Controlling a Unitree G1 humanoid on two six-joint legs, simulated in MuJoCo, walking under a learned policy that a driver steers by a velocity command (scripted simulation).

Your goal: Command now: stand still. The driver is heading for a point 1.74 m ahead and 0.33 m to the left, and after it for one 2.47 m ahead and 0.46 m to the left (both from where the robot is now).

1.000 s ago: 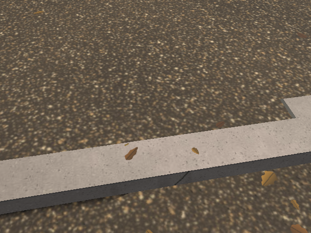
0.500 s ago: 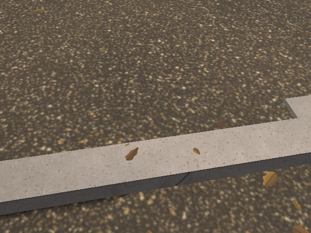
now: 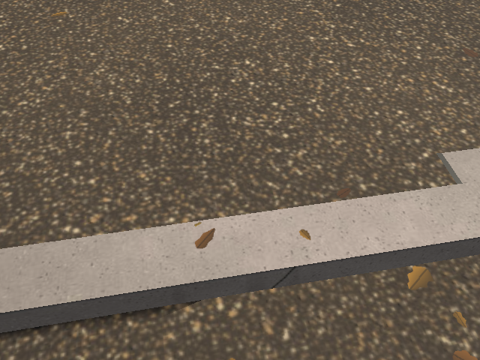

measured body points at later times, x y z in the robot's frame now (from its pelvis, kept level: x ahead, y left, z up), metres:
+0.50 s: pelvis +0.14 -0.06 +0.00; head +0.15 -0.08 +0.45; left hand +0.13 +0.18 -0.15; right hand +0.13 -0.30 -0.16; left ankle +0.05 +0.06 -0.66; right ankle +0.12 -0.13 -0.74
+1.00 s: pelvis +0.40 -0.03 -0.01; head +0.44 -0.02 +0.44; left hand +0.43 +0.22 -0.15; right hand +0.50 -0.27 -0.16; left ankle +0.44 +0.00 -0.74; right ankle +0.35 -0.17 -0.64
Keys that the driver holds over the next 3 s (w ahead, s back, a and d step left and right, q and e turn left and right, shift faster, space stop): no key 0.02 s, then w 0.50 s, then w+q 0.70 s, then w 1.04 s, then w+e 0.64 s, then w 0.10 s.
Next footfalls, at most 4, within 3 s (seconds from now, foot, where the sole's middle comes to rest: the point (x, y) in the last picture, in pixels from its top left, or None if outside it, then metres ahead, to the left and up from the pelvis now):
0.34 right None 0.16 -0.13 -0.78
0.86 left None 0.48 0.01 -0.78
1.44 right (256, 226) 0.89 -0.02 -0.67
2.02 left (177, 176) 1.10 0.25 -0.67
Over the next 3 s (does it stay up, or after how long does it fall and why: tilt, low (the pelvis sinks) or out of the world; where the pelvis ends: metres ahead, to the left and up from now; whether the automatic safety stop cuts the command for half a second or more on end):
stays up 1.50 0.29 0.11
